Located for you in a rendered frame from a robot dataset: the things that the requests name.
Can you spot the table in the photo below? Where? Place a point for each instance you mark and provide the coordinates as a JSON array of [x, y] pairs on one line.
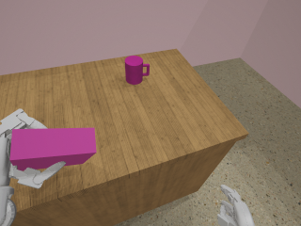
[[156, 141]]

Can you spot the sponge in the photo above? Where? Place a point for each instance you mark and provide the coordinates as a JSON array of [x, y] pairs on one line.
[[40, 148]]

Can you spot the left robot forearm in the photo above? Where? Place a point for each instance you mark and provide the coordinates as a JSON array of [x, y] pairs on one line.
[[8, 209]]

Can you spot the robot right hand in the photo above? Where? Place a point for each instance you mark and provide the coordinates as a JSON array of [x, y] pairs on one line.
[[238, 213]]

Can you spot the robot left hand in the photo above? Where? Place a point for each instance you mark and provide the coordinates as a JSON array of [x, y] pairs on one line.
[[29, 177]]

